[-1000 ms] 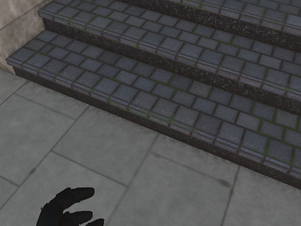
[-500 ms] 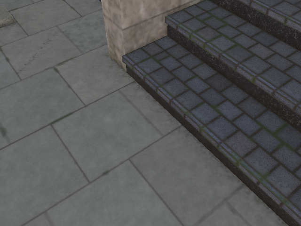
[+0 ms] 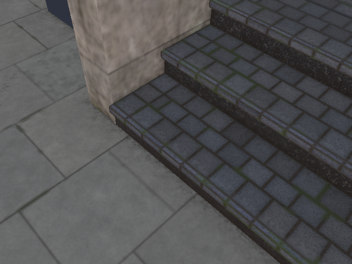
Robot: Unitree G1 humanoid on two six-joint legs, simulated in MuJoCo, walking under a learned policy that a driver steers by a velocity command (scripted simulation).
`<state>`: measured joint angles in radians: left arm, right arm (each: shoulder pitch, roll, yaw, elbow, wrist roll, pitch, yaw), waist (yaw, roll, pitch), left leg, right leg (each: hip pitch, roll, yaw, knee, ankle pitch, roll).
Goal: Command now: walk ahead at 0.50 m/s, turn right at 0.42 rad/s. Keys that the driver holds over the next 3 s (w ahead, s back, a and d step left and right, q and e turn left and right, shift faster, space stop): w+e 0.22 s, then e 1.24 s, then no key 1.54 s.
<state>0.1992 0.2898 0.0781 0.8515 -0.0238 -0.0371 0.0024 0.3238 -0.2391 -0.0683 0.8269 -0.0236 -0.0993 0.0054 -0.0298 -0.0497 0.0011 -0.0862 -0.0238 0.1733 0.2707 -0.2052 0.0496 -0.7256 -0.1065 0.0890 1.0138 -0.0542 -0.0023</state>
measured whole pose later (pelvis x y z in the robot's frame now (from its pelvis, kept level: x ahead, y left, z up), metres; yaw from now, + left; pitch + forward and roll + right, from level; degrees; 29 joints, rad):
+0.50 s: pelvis +0.24 -0.07 +0.00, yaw -18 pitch +3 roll +1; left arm 0.22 0.30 0.07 0.73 -0.01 -0.03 0.00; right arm 0.05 -0.30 -0.06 0.69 -0.02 -0.07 -0.03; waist 0.03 0.02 0.08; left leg -0.65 0.06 -0.08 1.02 -0.33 -0.07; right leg -0.31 0.10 0.06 0.40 -0.13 -0.10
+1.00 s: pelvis +0.34 -0.06 -0.01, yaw -36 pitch +3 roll +0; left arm 0.15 0.32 0.07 0.62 -0.01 0.05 0.03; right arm 0.12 -0.26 -0.05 0.68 -0.03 0.01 -0.05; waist -0.01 -0.03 0.06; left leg -0.33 0.03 0.08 0.42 -0.14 0.03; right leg -0.52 -0.03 0.04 1.01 -0.42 0.11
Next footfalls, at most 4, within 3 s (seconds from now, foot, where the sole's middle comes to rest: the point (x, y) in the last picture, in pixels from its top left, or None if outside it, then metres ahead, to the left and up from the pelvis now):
0.26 right None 0.29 -0.15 -0.78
0.72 left None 0.48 -0.01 -0.78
1.16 right None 0.27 -0.19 -0.78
1.62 left None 0.43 -0.04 -0.78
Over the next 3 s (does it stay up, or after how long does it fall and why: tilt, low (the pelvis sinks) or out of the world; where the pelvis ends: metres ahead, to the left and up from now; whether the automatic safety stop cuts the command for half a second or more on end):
stays up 0.27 -0.08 -0.01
